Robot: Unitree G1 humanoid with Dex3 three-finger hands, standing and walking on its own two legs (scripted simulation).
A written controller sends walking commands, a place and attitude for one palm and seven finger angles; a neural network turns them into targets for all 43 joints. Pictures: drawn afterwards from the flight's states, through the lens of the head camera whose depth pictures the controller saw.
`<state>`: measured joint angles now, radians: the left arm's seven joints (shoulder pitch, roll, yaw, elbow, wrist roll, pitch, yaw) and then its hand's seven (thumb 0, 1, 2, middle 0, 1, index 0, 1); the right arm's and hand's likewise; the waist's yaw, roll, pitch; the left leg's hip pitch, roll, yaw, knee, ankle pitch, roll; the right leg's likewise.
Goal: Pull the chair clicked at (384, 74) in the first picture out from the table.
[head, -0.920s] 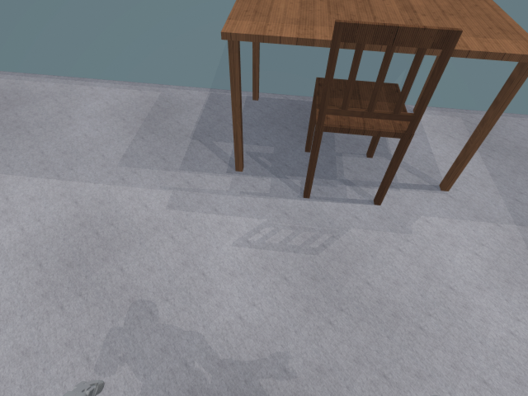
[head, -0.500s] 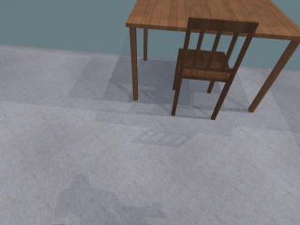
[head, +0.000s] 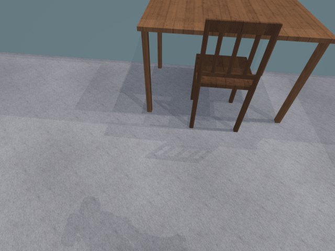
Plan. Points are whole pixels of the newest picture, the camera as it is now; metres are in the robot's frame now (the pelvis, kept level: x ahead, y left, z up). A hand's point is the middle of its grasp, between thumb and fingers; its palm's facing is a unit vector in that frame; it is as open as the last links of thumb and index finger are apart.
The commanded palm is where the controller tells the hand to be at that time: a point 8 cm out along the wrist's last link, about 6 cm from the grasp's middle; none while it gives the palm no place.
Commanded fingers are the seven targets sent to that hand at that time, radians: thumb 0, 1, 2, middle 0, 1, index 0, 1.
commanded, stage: look at it before walking up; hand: left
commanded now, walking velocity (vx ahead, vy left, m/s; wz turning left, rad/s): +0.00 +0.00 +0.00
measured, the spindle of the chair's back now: (234, 54) +1.17 -0.33 -0.11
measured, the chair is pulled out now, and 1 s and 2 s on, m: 0.00 0.00 0.00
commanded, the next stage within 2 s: walk to a spot facing it in 0.52 s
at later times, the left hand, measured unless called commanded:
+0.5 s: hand out of the picture +0.07 +0.25 -0.16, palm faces -0.03 -0.94 -0.33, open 7.4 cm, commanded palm none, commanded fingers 0.00 0.90 0.90 -0.20 -0.30 -0.20 -0.30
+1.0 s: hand out of the picture +0.07 +0.18 -0.18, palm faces -0.14 -0.95 -0.28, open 7.4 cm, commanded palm none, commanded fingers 0.00 0.90 0.90 -0.20 -0.30 -0.20 -0.30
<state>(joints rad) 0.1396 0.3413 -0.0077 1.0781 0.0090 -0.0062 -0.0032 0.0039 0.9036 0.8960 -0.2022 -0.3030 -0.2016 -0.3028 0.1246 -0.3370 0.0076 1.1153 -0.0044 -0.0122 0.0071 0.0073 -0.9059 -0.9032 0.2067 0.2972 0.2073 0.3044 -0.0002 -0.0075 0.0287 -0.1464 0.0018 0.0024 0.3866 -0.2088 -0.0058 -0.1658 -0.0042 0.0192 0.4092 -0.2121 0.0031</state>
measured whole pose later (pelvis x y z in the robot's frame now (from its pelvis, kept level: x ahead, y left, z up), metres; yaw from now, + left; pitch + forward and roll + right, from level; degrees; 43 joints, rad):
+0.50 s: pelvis +0.00 +0.00 +0.00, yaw +0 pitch -1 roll +0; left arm 0.15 0.34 -0.01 1.09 0.01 -0.01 0.00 0.00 0.90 0.90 -0.20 -0.30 -0.20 -0.30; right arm 0.12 -0.34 0.01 1.12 0.00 -0.01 0.01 0.01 -0.91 -0.90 0.21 0.30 0.21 0.30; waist 0.00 -0.01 0.04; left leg -0.15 0.00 0.01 0.37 -0.20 -0.01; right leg -0.17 0.00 0.02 0.39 -0.20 0.00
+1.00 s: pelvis -0.01 -0.02 -0.03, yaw -11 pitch -1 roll +2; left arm 0.24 0.24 0.04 0.95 0.02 0.04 -0.02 0.00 0.91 0.90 -0.20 -0.30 -0.20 -0.30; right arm 0.14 -0.24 -0.03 0.97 -0.01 0.03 -0.01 0.01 -0.91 -0.90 0.21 0.30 0.21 0.30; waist 0.03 0.01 0.09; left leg -0.27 0.09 0.16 0.68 -0.37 -0.04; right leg -0.34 0.02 -0.01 0.71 -0.34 -0.01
